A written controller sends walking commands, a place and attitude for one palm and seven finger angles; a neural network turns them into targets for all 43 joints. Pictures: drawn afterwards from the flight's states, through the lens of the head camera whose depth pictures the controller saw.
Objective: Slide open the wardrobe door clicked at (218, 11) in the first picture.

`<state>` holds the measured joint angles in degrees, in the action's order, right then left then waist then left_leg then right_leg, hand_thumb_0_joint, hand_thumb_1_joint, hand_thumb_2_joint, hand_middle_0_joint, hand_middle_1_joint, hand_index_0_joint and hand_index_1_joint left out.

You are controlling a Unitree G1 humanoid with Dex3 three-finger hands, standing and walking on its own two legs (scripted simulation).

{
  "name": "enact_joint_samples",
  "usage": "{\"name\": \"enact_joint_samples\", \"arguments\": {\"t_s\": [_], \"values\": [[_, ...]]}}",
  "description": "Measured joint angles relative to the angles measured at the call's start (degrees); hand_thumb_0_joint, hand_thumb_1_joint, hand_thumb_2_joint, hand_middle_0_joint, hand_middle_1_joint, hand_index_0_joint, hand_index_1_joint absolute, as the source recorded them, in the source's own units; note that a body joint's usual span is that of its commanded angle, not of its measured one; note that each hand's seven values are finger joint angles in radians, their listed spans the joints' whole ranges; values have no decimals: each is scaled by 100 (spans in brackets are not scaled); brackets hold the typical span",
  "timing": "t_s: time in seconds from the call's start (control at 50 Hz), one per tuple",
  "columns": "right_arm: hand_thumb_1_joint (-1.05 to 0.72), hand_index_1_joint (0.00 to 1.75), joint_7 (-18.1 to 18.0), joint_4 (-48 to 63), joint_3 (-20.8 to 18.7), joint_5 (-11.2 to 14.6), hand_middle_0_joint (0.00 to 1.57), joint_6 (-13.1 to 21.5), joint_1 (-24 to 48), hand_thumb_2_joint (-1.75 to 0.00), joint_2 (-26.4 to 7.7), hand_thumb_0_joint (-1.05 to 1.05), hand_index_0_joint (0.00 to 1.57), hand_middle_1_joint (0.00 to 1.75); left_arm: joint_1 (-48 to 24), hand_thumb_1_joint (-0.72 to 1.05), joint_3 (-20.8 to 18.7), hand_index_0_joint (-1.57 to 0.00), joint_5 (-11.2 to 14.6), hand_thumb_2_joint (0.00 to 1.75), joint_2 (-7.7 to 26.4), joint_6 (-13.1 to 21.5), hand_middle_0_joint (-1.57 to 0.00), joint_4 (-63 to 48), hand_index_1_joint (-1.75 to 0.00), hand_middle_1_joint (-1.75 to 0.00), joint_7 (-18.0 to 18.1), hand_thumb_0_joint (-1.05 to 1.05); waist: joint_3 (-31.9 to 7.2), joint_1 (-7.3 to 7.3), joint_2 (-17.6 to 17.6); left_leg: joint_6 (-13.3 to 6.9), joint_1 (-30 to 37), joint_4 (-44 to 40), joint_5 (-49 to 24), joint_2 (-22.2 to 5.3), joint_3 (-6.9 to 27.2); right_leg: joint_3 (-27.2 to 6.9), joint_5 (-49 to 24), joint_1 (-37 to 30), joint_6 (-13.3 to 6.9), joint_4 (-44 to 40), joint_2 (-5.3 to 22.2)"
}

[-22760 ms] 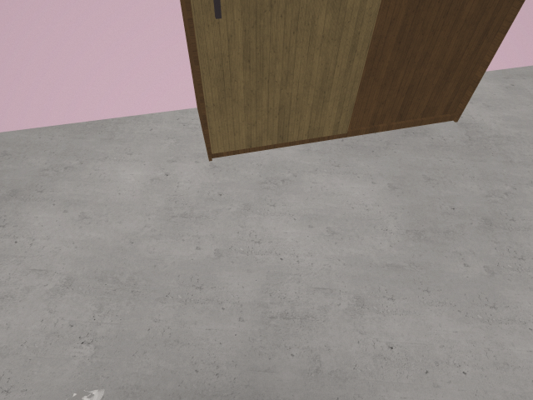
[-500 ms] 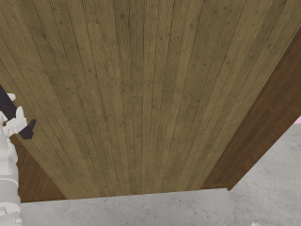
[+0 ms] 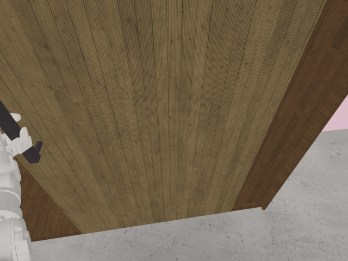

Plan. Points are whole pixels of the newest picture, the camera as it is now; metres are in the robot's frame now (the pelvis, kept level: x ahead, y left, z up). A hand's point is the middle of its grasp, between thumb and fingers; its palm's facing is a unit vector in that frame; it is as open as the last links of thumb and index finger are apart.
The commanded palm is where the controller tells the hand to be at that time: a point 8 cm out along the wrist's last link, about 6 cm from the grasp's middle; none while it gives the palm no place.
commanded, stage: stop walking and hold the door there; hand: left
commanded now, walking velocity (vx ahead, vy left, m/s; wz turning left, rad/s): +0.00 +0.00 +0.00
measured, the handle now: (16, 123) +0.41 +0.40 +0.12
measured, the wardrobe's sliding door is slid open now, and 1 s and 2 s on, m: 0.59 0.59 0.59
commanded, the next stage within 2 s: loosen the grip on the handle in 1.30 s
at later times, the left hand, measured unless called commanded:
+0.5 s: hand (25, 143) +0.37 +0.36 +0.09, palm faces +0.46 -0.84 -0.28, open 5.8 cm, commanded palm +0.33 +0.38 +0.09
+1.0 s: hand (25, 143) +0.36 +0.36 +0.10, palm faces +0.42 -0.87 -0.26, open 5.7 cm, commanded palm +0.33 +0.38 +0.09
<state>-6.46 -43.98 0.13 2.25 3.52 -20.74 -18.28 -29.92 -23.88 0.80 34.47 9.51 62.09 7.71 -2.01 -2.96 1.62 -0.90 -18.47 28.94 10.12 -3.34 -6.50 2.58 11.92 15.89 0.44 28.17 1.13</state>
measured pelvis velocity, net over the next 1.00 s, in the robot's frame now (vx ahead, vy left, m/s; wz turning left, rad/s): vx -0.03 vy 0.08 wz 0.02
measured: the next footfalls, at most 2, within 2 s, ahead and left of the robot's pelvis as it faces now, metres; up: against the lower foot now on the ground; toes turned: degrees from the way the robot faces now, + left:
right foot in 0.76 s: -0.01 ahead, -0.02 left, +0.00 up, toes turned -3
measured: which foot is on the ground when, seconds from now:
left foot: down 0.00-1.00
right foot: down 0.00-0.46, up 0.48-0.74, down 0.76-1.00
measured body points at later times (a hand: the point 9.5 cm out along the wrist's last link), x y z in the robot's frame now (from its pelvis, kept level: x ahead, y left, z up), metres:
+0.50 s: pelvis -0.01 +0.06 -0.01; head +0.01 +0.04 +0.44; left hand +0.34 +0.41 +0.11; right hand +0.13 -0.23 -0.12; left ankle +0.04 +0.15 -0.74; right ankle +0.03 -0.12 -0.73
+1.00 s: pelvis -0.03 +0.08 +0.00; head -0.01 +0.08 +0.45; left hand +0.34 +0.41 +0.11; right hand +0.07 -0.19 -0.11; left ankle +0.03 +0.15 -0.74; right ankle -0.05 -0.02 -0.74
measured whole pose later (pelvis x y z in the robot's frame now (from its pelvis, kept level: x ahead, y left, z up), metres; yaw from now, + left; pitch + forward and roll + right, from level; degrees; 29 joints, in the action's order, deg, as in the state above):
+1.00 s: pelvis -0.03 +0.08 +0.00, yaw +1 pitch +0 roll -1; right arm -6.3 -41.7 1.7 1.8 2.5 -16.7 -16.6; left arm -30.6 -14.0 2.3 25.6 7.7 48.0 7.2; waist 1.1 -0.5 1.3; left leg -4.3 -19.9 29.6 10.3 -0.5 -7.9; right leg 4.6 18.3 11.4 -1.5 29.3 -1.3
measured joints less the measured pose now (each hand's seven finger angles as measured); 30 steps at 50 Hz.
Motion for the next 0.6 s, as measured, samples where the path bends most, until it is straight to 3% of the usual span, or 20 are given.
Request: {"name": "enact_joint_samples", "arguments": {"t_s": [0.16, 0.28, 0.36, 0.4, 0.42, 0.46, 0.48, 0.54, 0.6], "values": [[-91, 30, 19, -56, -14, 16, 20, 29, 32, -90, 42, 2, 20, 30, 3, 65, 133, -27, 24, 80, -71, 84, -25, -88, -137, -127, 16, -6, 67, 135, 49, 20, 9, 2, 27, -2, 23, 22, 27, -27, 7, -19, -2], [-91, 30, 68, 31, -66, 23, 20, -114, 241, -90, 4, 1, 20, 30, -31, 64, 145, -28, -20, 81, -199, 160, -26, -110, -137, -127, -63, -6, 98, 127, 210, 68, -181, 331, 226, 38, 150, 122, 121, 16, 33, 110, 44], [-91, 30, 90, 3, -166, 22, 20, -222, 392, -90, -124, 1, 20, 30, -103, 62, 308, -32, -74, 83, -442, 185, -28, -288, -138, -129, -180, -7, 142, 167, 221, 162, -329, 1005, 1077, 245, 422, 141, 246, 72, 163, 330, 297], [-91, 30, 91, -9, -181, -10, 20, -239, 466, -90, -167, 1, 20, 30, -113, 62, 389, -34, -96, 83, -575, 197, -30, -416, -138, -131, -262, -9, 157, 152, 150, 185, -164, 756, 919, 248, 436, 126, 322, 117, 276, 479, 489], [-91, 30, 86, 3, -197, -24, 20, -246, 504, -90, -179, 1, 20, 30, -126, 63, 448, -36, -101, 83, -643, 193, -31, -485, -138, -132, -293, -10, 175, 120, 109, 196, -86, 542, 511, 231, 343, 128, 377, 153, 344, 589, 599], [-91, 30, 67, 50, -236, -35, 20, -273, 620, -90, -158, 1, 20, 30, -120, 65, 581, -38, -74, 84, -784, 230, -33, -704, -139, -133, -294, -11, 292, 155, -10, 22, -45, 485, 253, 390, 173, 35, 441, 210, 440, 747, 805], [-91, 30, 61, 117, -241, -38, 20, -287, 664, -90, -131, 1, 20, 30, -96, 65, 645, -38, -26, 84, -836, 262, -34, -841, -139, -134, -273, -11, 338, 204, -36, -93, -54, 501, 314, 435, 105, -14, 458, 286, 380, 863, 847], [-91, 30, 101, 332, -192, -51, 20, -214, 815, -90, 57, 1, 20, 30, -15, 66, 789, -35, 59, 83, -928, 229, -36, -1301, -139, -135, -149, -12, 504, 282, 17, -280, -132, 492, 368, 417, 15, -12, 1493, 665, 229, 2017, 650], [-91, 30, 138, 439, -33, -34, 20, -88, 898, -90, 346, 1, 20, 30, -27, 68, 891, -33, 115, 81, -962, 87, -34, -1645, -139, -135, -82, -12, 644, 341, 32, -313, -137, 293, 190, 359, 6, 148, 1701, 772, 192, 2613, 311]]}}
